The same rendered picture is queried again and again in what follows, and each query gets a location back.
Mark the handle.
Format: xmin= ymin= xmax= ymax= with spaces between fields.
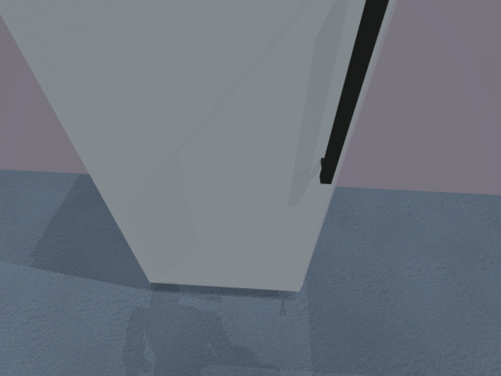
xmin=319 ymin=0 xmax=389 ymax=184

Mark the fridge door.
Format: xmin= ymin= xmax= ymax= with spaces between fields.
xmin=0 ymin=0 xmax=394 ymax=291

